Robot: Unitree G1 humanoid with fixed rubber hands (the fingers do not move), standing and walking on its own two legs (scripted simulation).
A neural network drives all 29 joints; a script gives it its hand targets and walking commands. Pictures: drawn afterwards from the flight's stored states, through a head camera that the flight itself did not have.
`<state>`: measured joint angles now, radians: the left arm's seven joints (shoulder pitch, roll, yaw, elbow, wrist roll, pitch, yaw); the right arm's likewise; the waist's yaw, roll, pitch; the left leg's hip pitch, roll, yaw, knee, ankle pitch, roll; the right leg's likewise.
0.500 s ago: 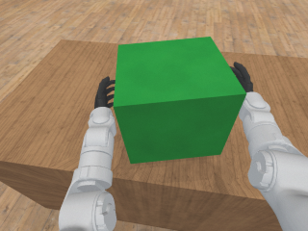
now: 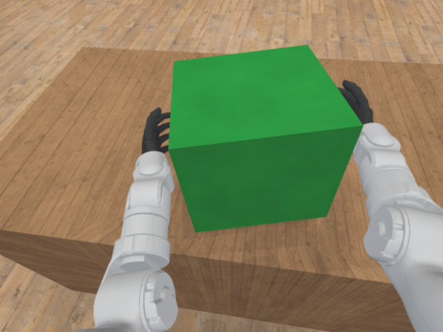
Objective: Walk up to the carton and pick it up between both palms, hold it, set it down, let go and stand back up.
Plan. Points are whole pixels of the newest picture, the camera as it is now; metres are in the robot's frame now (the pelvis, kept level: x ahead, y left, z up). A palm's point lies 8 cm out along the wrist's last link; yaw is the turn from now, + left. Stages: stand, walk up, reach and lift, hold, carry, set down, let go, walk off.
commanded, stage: set down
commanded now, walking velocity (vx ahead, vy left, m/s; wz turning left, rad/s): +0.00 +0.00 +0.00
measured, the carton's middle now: (250, 139) +0.48 -0.03 +0.06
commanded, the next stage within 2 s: none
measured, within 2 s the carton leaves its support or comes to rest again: rests again in 0.70 s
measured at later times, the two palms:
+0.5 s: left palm (151, 156) +0.41 +0.16 +0.09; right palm (349, 126) +0.46 -0.21 +0.12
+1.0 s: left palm (153, 157) +0.41 +0.15 +0.09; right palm (350, 134) +0.45 -0.21 +0.10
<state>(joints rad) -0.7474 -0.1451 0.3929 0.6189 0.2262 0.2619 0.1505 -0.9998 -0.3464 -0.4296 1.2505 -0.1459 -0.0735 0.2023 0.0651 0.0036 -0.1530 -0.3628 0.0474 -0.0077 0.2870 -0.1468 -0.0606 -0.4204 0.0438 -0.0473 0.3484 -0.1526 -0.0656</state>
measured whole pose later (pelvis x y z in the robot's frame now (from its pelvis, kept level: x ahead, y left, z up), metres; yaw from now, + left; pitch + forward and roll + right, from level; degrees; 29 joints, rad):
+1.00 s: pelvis +0.00 +0.01 +0.00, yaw -1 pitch +15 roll +1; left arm -0.75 -0.16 0.43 0.65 0.26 0.13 0.14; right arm -0.97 -0.32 -0.52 1.21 -0.23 -0.15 0.23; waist 0.09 0.00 -0.13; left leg -0.40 0.04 0.03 0.29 -0.14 -0.05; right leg -0.47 0.03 -0.05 0.35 -0.14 -0.06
